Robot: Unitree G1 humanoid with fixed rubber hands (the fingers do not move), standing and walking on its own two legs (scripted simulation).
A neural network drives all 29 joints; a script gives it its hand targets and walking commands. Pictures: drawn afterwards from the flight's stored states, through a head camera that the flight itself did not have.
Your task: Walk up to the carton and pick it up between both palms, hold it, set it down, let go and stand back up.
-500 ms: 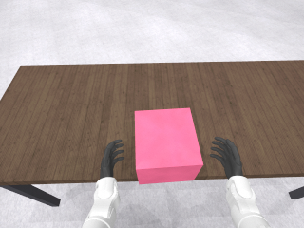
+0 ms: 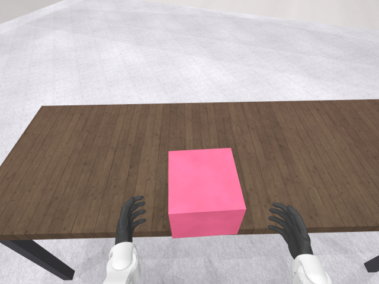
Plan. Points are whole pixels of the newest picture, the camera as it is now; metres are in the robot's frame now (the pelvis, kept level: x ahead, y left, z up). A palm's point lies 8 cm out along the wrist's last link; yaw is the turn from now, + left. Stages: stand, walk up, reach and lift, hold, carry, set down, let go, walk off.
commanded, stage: set down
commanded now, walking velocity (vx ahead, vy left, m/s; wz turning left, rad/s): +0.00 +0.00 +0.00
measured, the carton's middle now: (202, 192) +0.38 +0.00 -0.07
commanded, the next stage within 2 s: let go in 1.60 s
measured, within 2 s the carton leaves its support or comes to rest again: neither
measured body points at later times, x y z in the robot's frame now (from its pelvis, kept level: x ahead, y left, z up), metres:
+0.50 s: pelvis +0.01 -0.01 +0.00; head +0.00 -0.01 +0.45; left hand +0.22 +0.19 -0.04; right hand +0.22 -0.21 -0.04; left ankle +0.04 +0.13 -0.74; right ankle +0.05 -0.11 -0.74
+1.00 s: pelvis +0.02 +0.00 +0.00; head +0.02 -0.01 +0.45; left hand +0.21 +0.21 -0.06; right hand +0.22 -0.20 -0.06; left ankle +0.04 +0.14 -0.74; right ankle +0.05 -0.11 -0.74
